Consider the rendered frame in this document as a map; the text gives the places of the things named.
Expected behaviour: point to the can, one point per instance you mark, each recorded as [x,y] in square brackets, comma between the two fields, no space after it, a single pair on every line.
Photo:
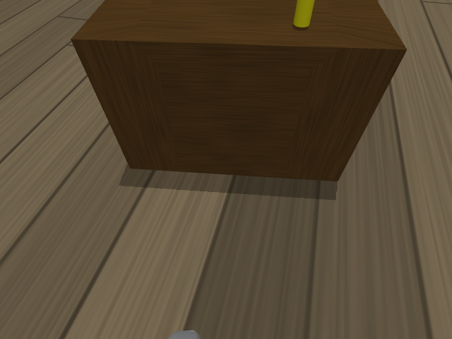
[303,13]

